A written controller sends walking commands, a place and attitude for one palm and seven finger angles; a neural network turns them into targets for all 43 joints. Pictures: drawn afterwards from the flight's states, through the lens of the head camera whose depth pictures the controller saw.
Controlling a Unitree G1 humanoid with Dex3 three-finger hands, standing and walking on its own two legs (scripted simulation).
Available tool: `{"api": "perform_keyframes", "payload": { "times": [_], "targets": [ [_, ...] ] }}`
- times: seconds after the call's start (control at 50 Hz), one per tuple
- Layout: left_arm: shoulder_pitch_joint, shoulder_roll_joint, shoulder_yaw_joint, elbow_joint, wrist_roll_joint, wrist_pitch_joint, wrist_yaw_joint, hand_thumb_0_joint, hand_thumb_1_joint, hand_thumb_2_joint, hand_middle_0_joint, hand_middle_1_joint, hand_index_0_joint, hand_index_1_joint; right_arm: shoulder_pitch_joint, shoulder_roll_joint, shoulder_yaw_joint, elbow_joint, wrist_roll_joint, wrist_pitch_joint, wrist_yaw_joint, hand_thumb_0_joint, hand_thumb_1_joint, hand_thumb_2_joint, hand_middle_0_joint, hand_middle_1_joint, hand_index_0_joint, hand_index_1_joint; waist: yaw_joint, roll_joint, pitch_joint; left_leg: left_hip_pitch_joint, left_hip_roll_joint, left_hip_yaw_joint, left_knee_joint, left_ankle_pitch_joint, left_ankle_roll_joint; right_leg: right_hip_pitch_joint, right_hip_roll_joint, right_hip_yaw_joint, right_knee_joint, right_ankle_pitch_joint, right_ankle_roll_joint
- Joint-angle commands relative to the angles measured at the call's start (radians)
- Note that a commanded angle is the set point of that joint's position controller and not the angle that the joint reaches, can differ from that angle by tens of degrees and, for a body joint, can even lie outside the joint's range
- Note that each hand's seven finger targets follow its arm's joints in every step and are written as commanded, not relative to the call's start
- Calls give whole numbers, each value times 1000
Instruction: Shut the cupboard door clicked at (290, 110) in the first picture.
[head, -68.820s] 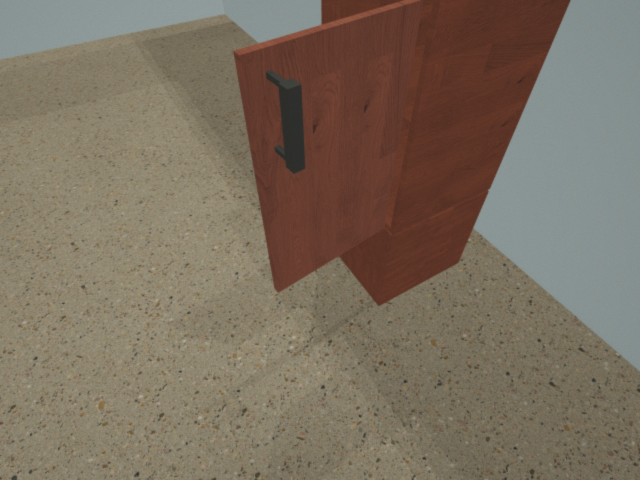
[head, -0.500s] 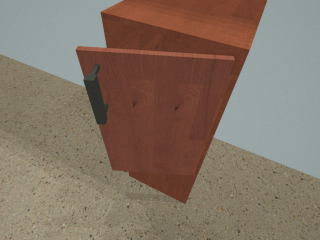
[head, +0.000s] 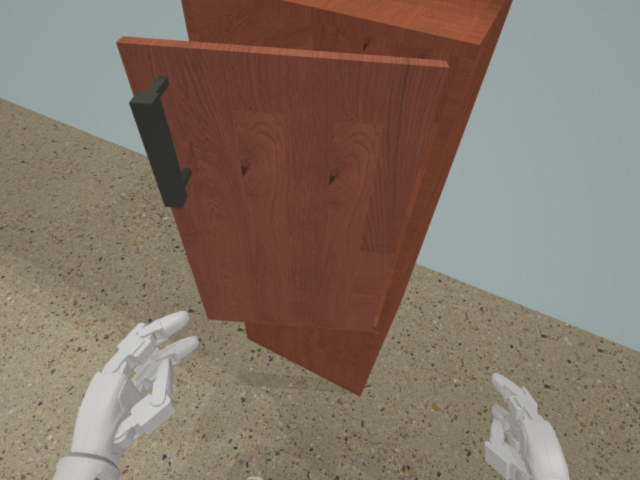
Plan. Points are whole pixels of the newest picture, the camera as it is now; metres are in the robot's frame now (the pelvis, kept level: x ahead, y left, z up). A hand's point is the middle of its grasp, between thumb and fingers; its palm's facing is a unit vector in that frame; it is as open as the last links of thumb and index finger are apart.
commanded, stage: raise the hand and make a fist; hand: left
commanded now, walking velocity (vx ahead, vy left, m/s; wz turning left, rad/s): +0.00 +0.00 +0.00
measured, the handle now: (168, 144) +0.46 +0.22 +0.19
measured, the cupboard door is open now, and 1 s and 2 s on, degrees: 23 23 23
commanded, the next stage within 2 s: bring the fist close to the handle in 1.54 s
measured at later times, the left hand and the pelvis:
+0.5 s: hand (132, 337) +0.24 +0.21 +0.10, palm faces +0.04 -1.00 -0.05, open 4.0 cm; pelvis +0.04 +0.01 +0.01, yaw +0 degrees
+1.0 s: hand (96, 299) +0.25 +0.23 +0.16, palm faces +0.00 -1.00 -0.06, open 3.0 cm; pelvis +0.04 +0.04 +0.03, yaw +1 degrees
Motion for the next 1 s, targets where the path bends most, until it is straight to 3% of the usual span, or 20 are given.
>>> {"api": "perform_keyframes", "payload": {
  "times": [0.0, 0.04, 0.06, 0.08, 0.12, 0.16, 0.22, 0.28, 0.32, 0.36, 0.4, 0.46, 0.54, 0.56, 0.66, 0.68, 0.76, 0.84, 0.92, 0.98],
  "targets": [
    [65, 228, 183, -408, -55, -40, 23, 0, 900, 900, -548, -680, -548, -680, -114, -109, -32, -246, -1, -38, -14, 0, -900, -900, 200, 300, 200, 300, 93, 231, -112, -49, -26, -43, -48, -20, -14, 46, -45, 160, -211, -189, 21],
    [-52, 228, 155, -626, -44, -107, 75, 0, 900, 900, -585, -720, -585, -720, -73, -97, -23, -239, -11, -51, -22, 0, -900, -900, 200, 300, 200, 300, 45, 270, -165, 2, -13, -72, -3, 32, -1, 16, -31, 162, -194, -109, 21],
    [-120, 226, 120, -725, -37, -145, 93, 0, 900, 900, -603, -740, -603, -740, -55, -101, -18, -224, -19, -57, -28, 0, -900, -900, 200, 300, 200, 300, 8, 228, -171, 2, -2, -86, 21, 33, 5, -15, -20, 157, -176, -93, 26],
    [-113, 200, 86, -730, -35, -169, 97, 0, 900, 900, -622, -760, -622, -760, -47, -106, -18, -199, -18, -64, -37, 0, -900, -900, 200, 300, 200, 300, -6, 242, -170, 13, 4, -94, 40, 49, 7, -38, -17, 164, -175, -60, 25],
    [-108, 136, -5, -677, -43, -201, 66, 0, 900, 900, -658, -800, -658, -800, -32, -116, -8, -164, -12, -78, -48, 0, -900, -900, 200, 300, 200, 300, -50, 194, -113, -1, 12, -111, 72, 51, 10, -80, -11, 153, -165, -16, 37],
    [-113, 144, -20, -587, -54, -179, 9, 0, 900, 900, -695, -840, -695, -840, -19, -130, 1, -141, -5, -82, -65, 0, -900, -900, 200, 300, 200, 300, -82, 101, -87, -37, 16, -122, 102, 59, 17, -68, -17, 171, -181, 42, 65],
    [-6, 184, 22, -383, -43, 1, -62, 0, 900, 900, -750, -900, -750, -900, -14, -138, -5, -148, 18, -53, -82, 0, -900, -900, 200, 300, 200, 300, -39, -4, -49, -86, 17, -105, 56, 48, 14, 12, -41, 199, -258, 23, 92],
    [87, 230, 121, -376, -51, 209, -83, 0, 900, 900, -805, -960, -805, -960, -37, -120, -4, -202, 33, -11, -83, 0, -900, -900, 200, 300, 200, 300, 50, 4, -179, -20, 3, -91, -8, 155, 15, 199, -77, 207, -261, 212, 120],
    [109, 252, 216, -494, -79, 270, -39, 0, 900, 900, -842, -1000, -842, -1000, -65, -86, 4, -229, 23, 7, -81, 0, -900, -900, 200, 300, 200, 300, 98, 14, -270, 48, 1, -96, -52, 253, 4, 310, -79, 164, -228, 414, 121],
    [136, 261, 290, -568, -105, 262, 27, 0, 900, 900, -878, -1040, -878, -1040, -77, -61, 10, -231, 13, 14, -80, 0, -900, -900, 200, 300, 200, 300, 123, -30, -296, 68, 2, -99, -66, 309, -5, 391, -72, 138, -195, 635, 129],
    [142, 206, 259, -627, -115, 211, 64, 0, 900, 900, -915, -1080, -915, -1080, -48, -51, 16, -225, 5, 4, -72, 0, -900, -900, 200, 300, 200, 300, 113, -21, -247, 103, 1, -95, -111, 357, -10, 370, -47, 77, -175, 741, 102],
    [102, 169, 175, -636, -89, 146, 71, 0, 900, 900, -970, -1140, -970, -1140, -22, -76, 16, -207, 2, -14, -63, 0, -900, -900, 200, 300, 200, 300, 68, -11, -157, 148, 7, -91, -127, 371, -5, 262, -21, 49, -181, 636, 93],
    [76, 125, 69, -586, -70, 168, 11, 0, 900, 900, -1043, -1220, -1043, -1220, 4, -109, 11, -196, 12, -32, -65, 0, -900, -900, 200, 300, 200, 300, 28, 58, -103, 180, 13, -98, -148, 314, -1, 157, -1, 17, -216, 398, 69],
    [73, 132, 63, -567, -67, 189, 4, 0, 900, 900, -1062, -1240, -1062, -1240, -5, -114, 9, -190, 13, -35, -69, 0, -900, -900, 200, 300, 200, 300, 20, 27, -81, 176, 16, -101, -146, 289, 4, 159, -6, 35, -238, 373, 74],
    [-34, 267, 166, -760, -45, 208, 55, 0, 900, 900, -1153, -1340, -1153, -1340, -20, -114, 16, -196, 11, -51, -83, 0, -900, -900, 200, 300, 200, 300, 61, 124, -209, 276, 26, -123, -205, 320, 0, 239, 2, 3, -243, 318, 45],
    [-32, 248, 163, -793, -46, 203, 74, 0, 900, 900, -1172, -1360, -1172, -1360, -24, -103, 23, -203, 11, -53, -82, 0, -900, -900, 200, 300, 200, 300, 70, 150, -224, 300, 28, -127, -220, 345, -5, 247, 4, -8, -240, 327, 40],
    [-49, 217, 167, -743, -57, 229, 116, 0, 900, 900, -1245, -1440, -1245, -1440, -30, -100, 35, -180, 13, -44, -73, 0, -900, -900, 200, 300, 200, 300, 68, 147, -124, 313, 42, -138, -257, 386, -28, 241, 18, -32, -262, 338, 36],
    [-79, 168, 100, -643, -58, 360, 86, 0, 900, 900, -1300, -1500, -1300, -1500, -45, -113, 45, -179, 28, -28, -73, 0, -900, -900, 200, 300, 200, 300, 58, 118, -7, 292, 46, -146, -322, 271, -32, 240, 17, -38, -321, 276, 39],
    [-189, 206, 94, -675, -35, 487, 66, 0, 900, 900, -1300, -1500, -1300, -1500, -66, -119, 56, -195, 34, -6, -83, 0, -900, -900, 200, 300, 200, 300, 61, 94, -14, 322, 43, -143, -360, 244, -17, 288, 10, -26, -369, 266, 40],
    [-308, 271, 150, -752, -29, 504, 85, 0, 900, 900, -1300, -1500, -1300, -1500, -97, -111, 67, -198, 28, -2, -92, 0, -900, -900, 200, 300, 200, 300, 69, 108, -53, 369, 39, -141, -379, 250, -9, 327, 8, -19, -394, 255, 37]
  ]
}}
